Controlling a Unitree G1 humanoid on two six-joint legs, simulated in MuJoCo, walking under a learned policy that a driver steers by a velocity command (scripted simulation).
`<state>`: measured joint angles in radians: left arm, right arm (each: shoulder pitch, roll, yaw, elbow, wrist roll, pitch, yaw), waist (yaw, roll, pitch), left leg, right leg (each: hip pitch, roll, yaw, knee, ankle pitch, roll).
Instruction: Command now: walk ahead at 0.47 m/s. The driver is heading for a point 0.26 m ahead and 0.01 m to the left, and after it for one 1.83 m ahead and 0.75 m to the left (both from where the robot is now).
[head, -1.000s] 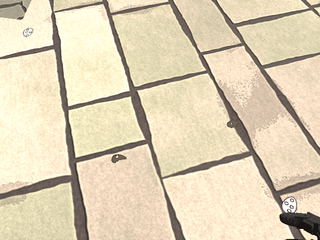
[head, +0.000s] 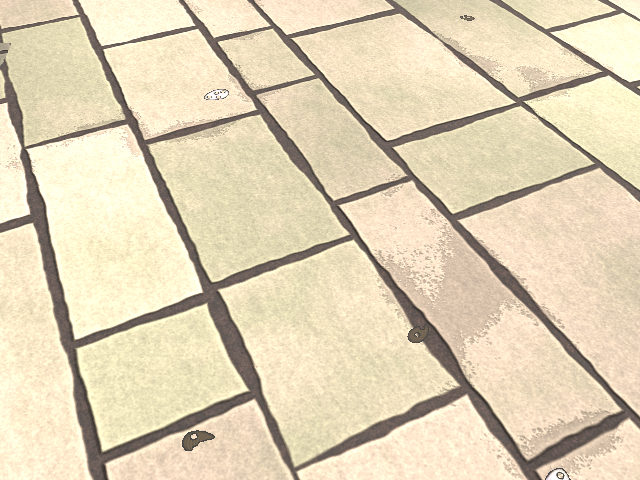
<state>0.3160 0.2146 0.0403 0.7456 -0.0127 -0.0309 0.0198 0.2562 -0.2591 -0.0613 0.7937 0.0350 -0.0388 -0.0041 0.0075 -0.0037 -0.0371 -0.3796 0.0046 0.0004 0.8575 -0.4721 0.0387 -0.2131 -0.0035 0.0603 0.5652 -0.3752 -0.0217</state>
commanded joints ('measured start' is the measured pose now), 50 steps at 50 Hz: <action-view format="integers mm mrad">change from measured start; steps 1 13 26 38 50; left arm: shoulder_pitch -13 -178 -396 38 141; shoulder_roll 187 140 141 115 327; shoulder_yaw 51 27 3 18 28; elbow -64 -142 -230 -8 146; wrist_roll -10 84 30 43 26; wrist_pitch -44 -61 -36 -86 -57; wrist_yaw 2 -58 -52 -21 -1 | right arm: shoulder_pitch -159 153 200 -86 90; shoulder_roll -73 -182 -189 -54 -173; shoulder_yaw -16 -39 -63 5 3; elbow -132 -52 -24 -166 -118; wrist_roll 4 -63 -37 -78 -96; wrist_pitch -68 -22 -38 32 -6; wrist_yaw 16 26 9 89 49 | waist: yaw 27 -34 -51 9 -259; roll -141 18 123 -89 -122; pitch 144 93 90 93 -93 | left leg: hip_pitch -358 256 224 -449 419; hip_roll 103 227 137 101 -80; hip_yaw -57 -573 -411 -96 69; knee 47 -723 -617 409 -300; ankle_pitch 24 -242 510 270 308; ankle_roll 48 206 161 51 167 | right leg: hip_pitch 82 -614 -167 139 151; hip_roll -323 -97 23 -282 -242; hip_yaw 463 12 -57 110 -198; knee -408 567 -32 -414 116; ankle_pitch -344 108 262 76 1356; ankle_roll -201 5 51 -77 -92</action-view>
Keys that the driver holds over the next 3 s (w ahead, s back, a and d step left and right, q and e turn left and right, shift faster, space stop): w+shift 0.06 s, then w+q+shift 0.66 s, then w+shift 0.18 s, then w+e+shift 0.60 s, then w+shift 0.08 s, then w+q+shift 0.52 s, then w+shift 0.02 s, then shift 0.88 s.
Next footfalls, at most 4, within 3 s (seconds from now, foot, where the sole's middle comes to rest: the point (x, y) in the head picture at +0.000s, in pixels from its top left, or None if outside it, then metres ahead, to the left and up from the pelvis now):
0.16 left None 0.10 0.14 -0.77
0.58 right None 0.49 0.00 -0.77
1.02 left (157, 401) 0.74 0.41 -0.77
1.46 right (160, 253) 1.19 0.49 -0.77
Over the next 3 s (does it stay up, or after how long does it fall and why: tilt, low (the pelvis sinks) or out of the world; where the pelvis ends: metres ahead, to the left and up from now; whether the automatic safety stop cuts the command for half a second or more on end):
stays up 1.99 0.81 0.00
